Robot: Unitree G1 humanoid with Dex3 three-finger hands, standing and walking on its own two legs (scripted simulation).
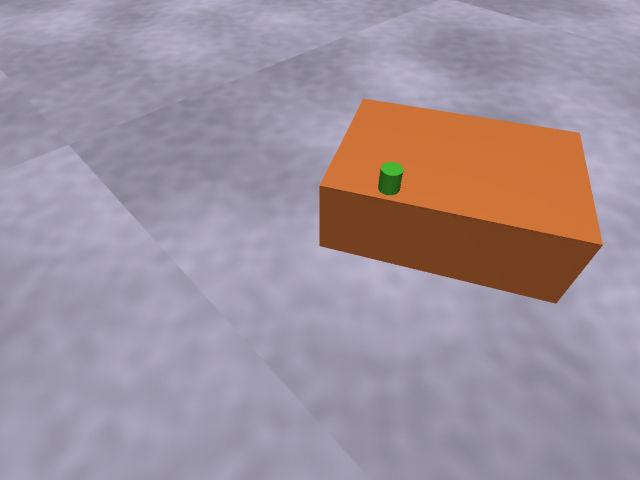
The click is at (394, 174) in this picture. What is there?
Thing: squat round
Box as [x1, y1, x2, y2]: [378, 162, 402, 194]
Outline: 387,162 381,166 378,188 381,192 385,194 394,194 399,189 402,167 397,163
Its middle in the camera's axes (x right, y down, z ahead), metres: +0.25 -0.22 +1.39
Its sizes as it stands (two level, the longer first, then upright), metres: 0.077 0.077 0.087
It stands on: a support 0.33 m high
